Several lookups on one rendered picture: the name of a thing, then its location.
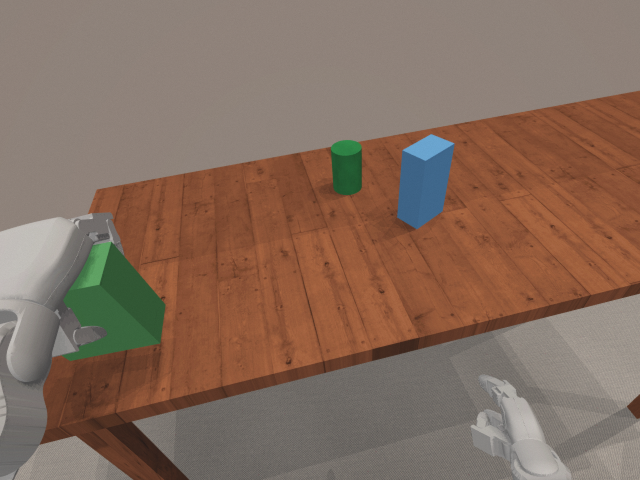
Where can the robot right hand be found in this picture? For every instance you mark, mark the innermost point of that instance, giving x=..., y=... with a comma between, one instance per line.
x=495, y=433

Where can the robot left hand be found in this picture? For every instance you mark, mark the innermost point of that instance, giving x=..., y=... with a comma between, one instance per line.
x=40, y=261

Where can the sponge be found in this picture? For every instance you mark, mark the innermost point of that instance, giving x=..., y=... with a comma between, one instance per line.
x=111, y=294

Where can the table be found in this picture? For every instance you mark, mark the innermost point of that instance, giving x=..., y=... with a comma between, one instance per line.
x=270, y=276

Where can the robot left forearm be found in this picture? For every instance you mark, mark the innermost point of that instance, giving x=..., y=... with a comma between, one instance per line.
x=27, y=336

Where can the robot right forearm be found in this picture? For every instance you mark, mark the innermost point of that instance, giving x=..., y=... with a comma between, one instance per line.
x=532, y=459

